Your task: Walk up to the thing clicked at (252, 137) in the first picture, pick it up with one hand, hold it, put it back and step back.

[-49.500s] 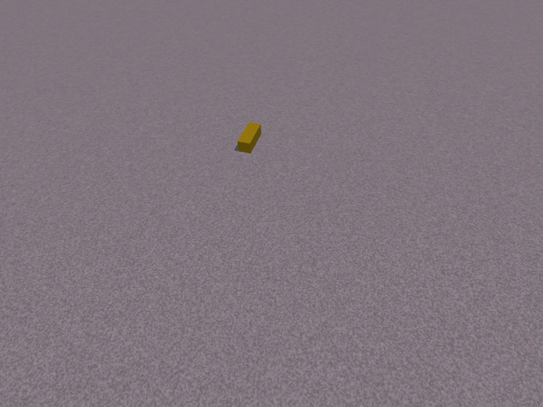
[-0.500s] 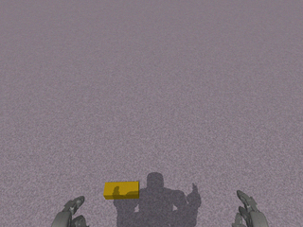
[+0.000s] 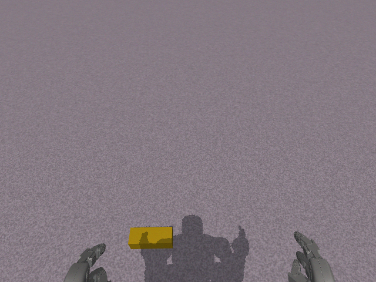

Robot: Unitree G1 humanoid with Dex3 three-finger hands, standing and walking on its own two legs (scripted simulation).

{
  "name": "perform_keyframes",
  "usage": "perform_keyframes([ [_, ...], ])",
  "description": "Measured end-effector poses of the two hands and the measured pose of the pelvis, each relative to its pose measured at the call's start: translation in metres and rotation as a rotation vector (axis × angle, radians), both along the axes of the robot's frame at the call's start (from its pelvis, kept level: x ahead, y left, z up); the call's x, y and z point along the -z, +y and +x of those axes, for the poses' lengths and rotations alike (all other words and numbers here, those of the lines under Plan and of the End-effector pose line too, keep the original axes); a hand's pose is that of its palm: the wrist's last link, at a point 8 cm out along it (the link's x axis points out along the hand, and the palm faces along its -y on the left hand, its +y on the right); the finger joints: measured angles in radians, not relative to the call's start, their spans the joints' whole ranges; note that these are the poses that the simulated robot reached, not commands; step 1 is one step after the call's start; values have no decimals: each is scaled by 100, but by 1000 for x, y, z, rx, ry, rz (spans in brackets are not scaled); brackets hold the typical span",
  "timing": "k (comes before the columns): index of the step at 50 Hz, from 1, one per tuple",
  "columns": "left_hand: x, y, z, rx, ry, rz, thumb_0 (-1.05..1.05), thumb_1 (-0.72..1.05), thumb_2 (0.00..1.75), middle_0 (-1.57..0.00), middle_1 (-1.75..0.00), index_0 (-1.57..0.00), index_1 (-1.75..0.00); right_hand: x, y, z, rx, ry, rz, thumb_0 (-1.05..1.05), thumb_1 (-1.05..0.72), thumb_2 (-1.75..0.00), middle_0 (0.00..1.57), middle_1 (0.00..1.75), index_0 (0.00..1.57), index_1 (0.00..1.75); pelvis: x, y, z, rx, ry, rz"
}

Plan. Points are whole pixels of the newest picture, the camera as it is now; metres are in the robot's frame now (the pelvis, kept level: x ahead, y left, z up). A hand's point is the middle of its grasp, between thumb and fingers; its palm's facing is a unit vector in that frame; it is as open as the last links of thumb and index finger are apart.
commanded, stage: home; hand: left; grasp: from above
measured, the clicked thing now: (151, 237) +0.48 +0.20 -0.68
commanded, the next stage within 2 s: stand in 0.80 s
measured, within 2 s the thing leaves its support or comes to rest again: neither
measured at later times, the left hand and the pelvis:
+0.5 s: hand out of the picture +0.16 +0.18 -0.05, palm faces +0.04 -0.98 -0.20, open 7.4 cm; pelvis +0.00 +0.00 +0.00, yaw +0 degrees
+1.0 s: hand out of the picture +0.16 +0.20 -0.08, palm faces +0.00 -0.95 -0.30, open 7.4 cm; pelvis -0.01 +0.00 +0.01, yaw +0 degrees
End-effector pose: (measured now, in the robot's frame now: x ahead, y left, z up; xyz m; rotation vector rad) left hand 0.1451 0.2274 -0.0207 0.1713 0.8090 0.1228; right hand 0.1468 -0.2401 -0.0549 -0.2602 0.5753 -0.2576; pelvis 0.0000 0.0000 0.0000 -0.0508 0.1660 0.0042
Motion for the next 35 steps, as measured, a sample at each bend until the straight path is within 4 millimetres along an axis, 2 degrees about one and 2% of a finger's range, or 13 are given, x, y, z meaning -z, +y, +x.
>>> perform_keyframes([
  [35,0,1,-2,2,-4,2,2,91,90,-20,-30,-20,-30,1,0,-6,7,9,3,2,-90,-90,21,30,20,30,1,1,-2,1,1,-2],
])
